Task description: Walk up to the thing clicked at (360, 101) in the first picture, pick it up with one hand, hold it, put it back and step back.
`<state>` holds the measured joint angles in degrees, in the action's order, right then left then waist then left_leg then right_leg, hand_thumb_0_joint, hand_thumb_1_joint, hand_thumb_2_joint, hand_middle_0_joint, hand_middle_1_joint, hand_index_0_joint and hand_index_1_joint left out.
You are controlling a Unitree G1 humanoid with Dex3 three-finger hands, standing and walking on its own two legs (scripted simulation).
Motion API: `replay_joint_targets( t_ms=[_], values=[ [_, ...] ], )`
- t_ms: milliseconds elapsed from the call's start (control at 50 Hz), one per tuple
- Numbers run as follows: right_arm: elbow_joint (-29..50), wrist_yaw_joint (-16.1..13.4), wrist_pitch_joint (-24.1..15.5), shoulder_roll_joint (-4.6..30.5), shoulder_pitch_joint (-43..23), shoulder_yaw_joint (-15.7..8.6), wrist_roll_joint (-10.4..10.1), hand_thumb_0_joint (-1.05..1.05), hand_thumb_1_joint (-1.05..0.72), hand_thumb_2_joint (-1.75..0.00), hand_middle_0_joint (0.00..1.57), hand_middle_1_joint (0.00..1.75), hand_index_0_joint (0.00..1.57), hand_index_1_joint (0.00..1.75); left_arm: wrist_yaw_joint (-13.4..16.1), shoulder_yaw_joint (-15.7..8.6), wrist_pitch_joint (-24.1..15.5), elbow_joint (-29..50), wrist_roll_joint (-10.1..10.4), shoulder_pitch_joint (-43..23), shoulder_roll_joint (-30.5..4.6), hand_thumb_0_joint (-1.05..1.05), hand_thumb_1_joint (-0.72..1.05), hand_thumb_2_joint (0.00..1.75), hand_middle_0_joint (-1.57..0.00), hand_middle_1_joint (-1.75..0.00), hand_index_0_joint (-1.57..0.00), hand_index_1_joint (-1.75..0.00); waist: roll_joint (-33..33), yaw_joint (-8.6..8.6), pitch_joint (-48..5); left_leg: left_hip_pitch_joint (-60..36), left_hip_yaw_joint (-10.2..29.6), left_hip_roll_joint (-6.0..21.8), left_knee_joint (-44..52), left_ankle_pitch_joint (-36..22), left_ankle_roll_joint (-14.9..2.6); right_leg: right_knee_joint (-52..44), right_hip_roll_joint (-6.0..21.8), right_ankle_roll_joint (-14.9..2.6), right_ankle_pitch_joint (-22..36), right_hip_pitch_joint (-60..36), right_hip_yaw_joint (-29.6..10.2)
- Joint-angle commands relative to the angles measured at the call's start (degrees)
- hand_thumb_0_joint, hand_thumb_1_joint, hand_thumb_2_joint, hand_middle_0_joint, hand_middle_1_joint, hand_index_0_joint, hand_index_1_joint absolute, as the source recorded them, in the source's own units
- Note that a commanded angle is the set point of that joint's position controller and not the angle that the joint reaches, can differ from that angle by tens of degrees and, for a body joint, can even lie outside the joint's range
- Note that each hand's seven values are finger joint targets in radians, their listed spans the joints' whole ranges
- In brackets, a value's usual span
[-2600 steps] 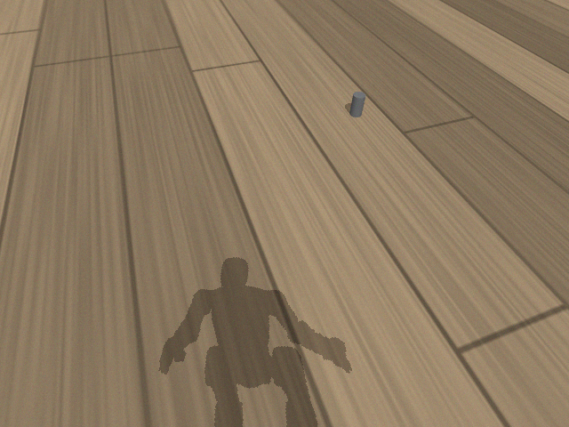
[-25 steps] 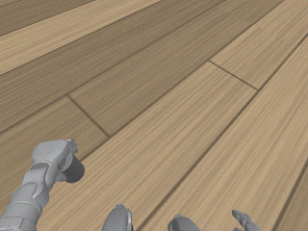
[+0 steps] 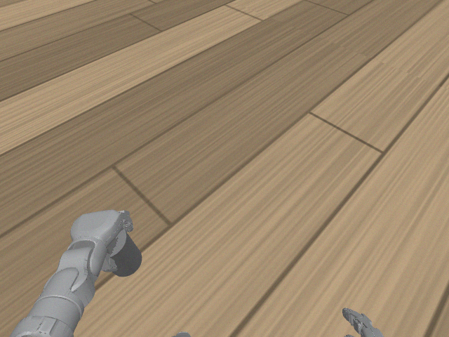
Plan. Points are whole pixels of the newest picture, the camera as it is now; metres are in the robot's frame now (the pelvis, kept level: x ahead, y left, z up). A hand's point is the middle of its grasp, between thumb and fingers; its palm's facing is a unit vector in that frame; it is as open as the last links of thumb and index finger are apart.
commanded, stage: hold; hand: left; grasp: from above
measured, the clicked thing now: (117, 251) +0.32 +0.24 -0.12
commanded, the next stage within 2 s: crouch in 1.78 s
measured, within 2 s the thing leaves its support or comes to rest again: neither
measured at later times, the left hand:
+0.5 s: hand (109, 245) +0.30 +0.22 -0.02, palm faces -0.43 -0.09 -0.90, open 9.6 cm
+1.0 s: hand (106, 246) +0.28 +0.21 +0.00, palm faces -0.43 -0.09 -0.90, open 9.6 cm
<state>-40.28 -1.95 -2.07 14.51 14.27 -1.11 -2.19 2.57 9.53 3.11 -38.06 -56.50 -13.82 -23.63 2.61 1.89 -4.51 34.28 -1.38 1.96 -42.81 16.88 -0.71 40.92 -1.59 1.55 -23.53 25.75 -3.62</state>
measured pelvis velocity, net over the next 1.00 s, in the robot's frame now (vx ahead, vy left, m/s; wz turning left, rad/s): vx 0.00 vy -0.01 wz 0.00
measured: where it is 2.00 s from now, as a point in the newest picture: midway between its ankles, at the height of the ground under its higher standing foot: outside the picture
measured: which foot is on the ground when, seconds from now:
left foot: down 0.00-1.00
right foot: down 0.00-1.00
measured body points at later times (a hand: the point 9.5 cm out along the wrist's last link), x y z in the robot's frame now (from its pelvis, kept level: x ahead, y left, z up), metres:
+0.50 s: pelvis +0.00 -0.01 +0.02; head +0.02 -0.02 +0.46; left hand +0.31 +0.22 +0.03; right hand +0.15 -0.26 -0.10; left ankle +0.05 +0.11 -0.71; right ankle -0.03 -0.14 -0.71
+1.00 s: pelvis +0.00 -0.01 +0.02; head +0.00 -0.03 +0.47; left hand +0.30 +0.21 +0.05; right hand +0.16 -0.25 -0.08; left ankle +0.05 +0.11 -0.71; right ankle -0.03 -0.14 -0.71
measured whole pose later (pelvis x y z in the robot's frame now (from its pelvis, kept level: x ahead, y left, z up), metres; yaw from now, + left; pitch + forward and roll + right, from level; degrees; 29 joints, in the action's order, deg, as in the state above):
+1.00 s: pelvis +0.00 -0.01 +0.02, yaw +0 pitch +1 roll +0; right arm -36.9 -2.3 2.0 14.8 10.7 -0.2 -3.6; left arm -5.4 13.1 7.5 -27.1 -55.4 -10.8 -22.5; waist 3.3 -0.7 -1.3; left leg 19.7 -2.2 1.1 -28.9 10.6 -0.4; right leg 29.0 -0.5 1.2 -17.9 12.4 -4.2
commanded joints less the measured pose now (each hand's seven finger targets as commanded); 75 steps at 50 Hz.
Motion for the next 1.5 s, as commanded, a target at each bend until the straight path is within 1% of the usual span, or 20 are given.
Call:
replay_joint_targets(
  t_ms=[0,40,140,160,220,280,340,460,560,600,660,700,840,940,1000,1180,1260,1380,1420,1480],
  values=[
    [6.7,-0.24,-1.49,8.17,-1.79,-3.1,-0.28,0.0,-0.9,-0.9,0.2,0.3,0.2,0.3,1.56,-4.67,-0.09,10.58,0.01,-16.29,-11.05,0.0,0.48,0.55,-0.78,-0.78,-0.86,-0.7,0.03,-0.3,-14.88,-19.59,0.24,-1.37,6.14,-13.43,0.39,-7.44,-2.43,-1.52,15.93,-0.38,1.38],
    [6.69,-0.18,-1.26,8.12,-1.93,-3.14,-0.19,0.0,-0.9,-0.9,0.2,0.3,0.2,0.3,1.27,-4.39,0.34,12.19,0.3,-17.28,-10.88,0.0,0.47,0.56,-0.77,-0.79,-0.85,-0.71,-0.81,-0.29,-15.8,-20.13,-0.24,-1.75,5.67,-15.39,-0.06,-8.06,-2.09,-0.92,19.59,-1.62,0.87],
    [7.46,-0.08,-0.57,8.23,-3.03,-3.12,-0.48,0.0,-0.9,-0.9,0.2,0.3,0.2,0.3,0.04,-3.68,1.21,12.24,0.33,-15.77,-10.23,0.0,0.48,0.54,-0.77,-0.79,-0.86,-0.71,-1.32,-0.81,-14.04,-21.22,-0.52,-1.83,7.26,-16.51,-0.3,-9.27,-1.93,-0.81,20.5,-2.82,0.95],
    [7.58,-0.1,-0.45,8.14,-3.02,-2.95,-0.51,0.0,-0.9,-0.9,0.2,0.3,0.2,0.3,-0.19,-3.6,1.43,12.23,0.36,-15.67,-10.19,0.0,0.48,0.55,-0.77,-0.79,-0.86,-0.7,-1.61,-0.53,-13.34,-21.33,-0.37,-1.73,7.69,-16.31,-0.37,-9.76,-2.01,-0.87,19.99,-2.85,1.04],
    [8.54,-0.12,-0.09,8.05,-4.53,-2.78,-0.75,0.0,-0.9,-0.9,0.2,0.3,0.2,0.3,-1.07,-3.53,1.44,12.66,0.3,-15.71,-10.39,0.0,0.51,0.56,-0.81,-0.78,-0.88,-0.7,-0.8,-1.39,-11.14,-20.88,-0.37,-1.71,9.55,-13.19,-0.11,-10.86,-1.99,-1.33,15.97,-3.01,1.29],
    [9.44,-0.15,0.25,7.81,-5.22,-2.46,-0.77,0.0,-0.9,-0.89,0.2,0.3,0.2,0.3,-1.54,-3.51,1.34,15.51,0.23,-16.34,-10.49,0.0,0.53,0.56,-0.8,-0.81,-0.88,-0.72,0.01,-1.36,-11.22,-21.58,-0.54,-1.87,10.67,-11.3,0.0,-11.8,-1.81,-1.51,14.28,-3.79,1.01],
    [9.8,-0.28,0.55,7.89,-5.62,-2.54,-0.8,0.0,-0.9,-0.9,0.2,0.3,0.2,0.3,-1.95,-4.13,1.54,16.31,0.1,-16.04,-10.92,0.0,0.54,0.55,-0.81,-0.79,-0.89,-0.7,-0.25,-1.75,-12.26,-23.16,-0.35,-1.69,11.08,-13.24,-0.17,-12.16,-1.85,-1.4,15.73,-4.95,1.04],
    [9.71,-0.33,0.77,7.9,-5.88,-2.53,-0.84,0.0,-0.9,-0.9,0.2,0.3,0.2,0.3,-2.11,-3.64,1.61,18.82,0.16,-16.67,-10.38,0.0,0.53,0.59,-0.79,-0.83,-0.88,-0.74,-0.54,-1.58,-13.69,-25.99,-0.36,-1.54,11.98,-15.91,-0.41,-12.69,-1.83,-1.3,17.68,-6.22,1.21],
    [9.83,-0.28,1.04,7.62,-6.88,-2.41,-1.13,0.0,-0.9,-0.9,0.2,0.3,0.2,0.3,-2.67,-2.28,2.64,18.56,0.56,-16.01,-9.16,0.0,0.55,0.62,-0.82,-0.85,-0.9,-0.76,-2.35,-1.69,-12.76,-26.6,-0.79,-1.92,12.33,-17.41,-0.79,-14.02,-1.47,-0.64,21.03,-7.54,1.2],
    [9.98,-0.26,1.25,7.64,-7.22,-2.41,-1.18,0.0,-0.9,-0.9,0.2,0.3,0.2,0.3,-3.12,-2.8,3.1,17.93,0.54,-15.08,-9.66,0.0,0.57,0.65,-0.83,-0.85,-0.91,-0.77,-2.27,-1.96,-11.58,-26.48,-1.04,-2.05,12.83,-16.92,-0.94,-14.85,-1.25,-0.58,20.73,-7.35,1.05],
    [10.41,-0.31,1.45,7.58,-7.87,-2.12,-1.28,0.0,-0.9,-0.9,0.2,0.3,0.2,0.3,-4.06,-1.86,3.39,18.19,0.49,-15.26,-9.09,0.0,0.57,0.63,-0.82,-0.85,-0.9,-0.77,-1.2,-1.97,-9.76,-26.64,-0.85,-1.69,14.52,-14.71,-0.57,-15.46,-1.52,-1.22,17.32,-6.79,1.33],
    [10.86,-0.36,1.59,7.39,-8.41,-1.94,-1.33,0.0,-0.89,-0.89,0.2,0.3,0.2,0.3,-4.44,-2.31,3.58,18.6,0.28,-14.51,-9.25,0.0,0.56,0.59,-0.81,-0.84,-0.9,-0.75,-1.45,-2.68,-9.13,-26.09,-0.81,-1.92,15.24,-13.25,-0.4,-15.98,-1.42,-1.38,16.01,-7.48,1.38],
    [11.55,-0.51,1.68,7.49,-8.87,-1.78,-1.42,0.0,-0.89,-0.9,0.2,0.3,0.2,0.3,-5.49,-2.69,3.88,20.99,0.57,-14.88,-9.86,0.0,0.6,0.65,-0.84,-0.86,-0.92,-0.78,-0.67,-2.72,-10.4,-28.13,-0.58,-1.51,16.25,-15.11,-0.4,-16.19,-1.63,-1.64,16.97,-8.67,1.48],
    [11.78,-0.6,1.69,7.33,-9.75,-1.69,-1.55,0.0,-0.89,-0.89,0.2,0.3,0.2,0.3,-5.7,-2.67,4.07,22.57,0.79,-14.54,-9.45,0.0,0.62,0.67,-0.86,-0.87,-0.94,-0.78,-0.43,-3.05,-10.07,-28.81,-0.8,-1.75,17.09,-13.77,-0.32,-17.18,-1.41,-1.65,15.73,-9.38,1.37],
    [11.9,-0.67,1.69,7.45,-9.74,-1.75,-1.6,0.0,-0.89,-0.89,0.2,0.3,0.2,0.3,-6.1,-2.2,3.96,23.87,0.98,-14.71,-9.37,0.0,0.62,0.69,-0.87,-0.86,-0.94,-0.78,-1.12,-2.55,-10.45,-29.79,-0.87,-1.76,17.14,-14.54,-0.53,-17.48,-1.26,-1.46,16.75,-9.65,1.22],
    [12.1,-1.09,1.73,7.07,-10.85,-1.18,-1.78,0.0,-0.89,-0.89,0.2,0.3,0.2,0.3,-7.35,-2.58,4.19,23.47,1.46,-14.6,-10.39,0.0,0.63,0.68,-0.88,-0.85,-0.96,-0.77,-1.18,-3.2,-8.08,-29.76,-0.73,-1.78,18.57,-13.69,-0.59,-18.76,-1.1,-1.46,15.85,-9.92,1.46],
    [12.23,-1.21,1.68,7.07,-11.08,-1.02,-1.76,0.0,-0.89,-0.9,0.2,0.3,0.2,0.3,-7.87,-2.24,4.31,23.44,1.81,-15.34,-10.34,0.0,0.63,0.66,-0.88,-0.84,-0.96,-0.76,-1.76,-2.93,-8.07,-30.32,-0.73,-1.8,18.77,-13.81,-0.67,-19.15,-1.08,-1.37,16.03,-9.99,1.39],
    [11.76,-1.33,1.61,6.97,-10.86,-1.02,-1.84,0.0,-0.89,-0.9,0.2,0.3,0.2,0.3,-8.34,-1.6,4.31,23.12,1.74,-16.64,-10.09,0.0,0.66,0.64,-0.89,-0.84,-0.97,-0.75,-2.49,-2.71,-9.22,-31.38,-1.13,-2.13,18.54,-15.54,-1.04,-19.34,-0.69,-0.93,18.79,-10.7,1.1],
    [11.51,-1.37,1.62,7.12,-10.51,-1.05,-1.73,0.0,-0.89,-0.89,0.2,0.3,0.2,0.3,-8.18,-2.91,4.36,23.69,1.81,-18.51,-11.46,0.0,0.65,0.65,-0.88,-0.85,-0.96,-0.76,-1.72,-3.08,-10.49,-31.62,-1.07,-2.03,18.55,-16.17,-0.86,-19.14,-0.8,-1.15,18.76,-11.46,1.28],
    [11.81,-1.42,1.63,6.82,-10.92,-0.9,-1.9,0.0,-0.89,-0.9,0.2,0.3,0.2,0.3,-8.26,-1.71,4.37,22.2,1.51,-17.46,-10.19,0.0,0.65,0.66,-0.89,-0.85,-0.97,-0.76,-1.93,-2.82,-8.71,-31.29,-1.32,-2.28,18.89,-15.31,-0.95,-19.87,-0.64,-1.0,18.59,-10.44,1.08]
  ],
)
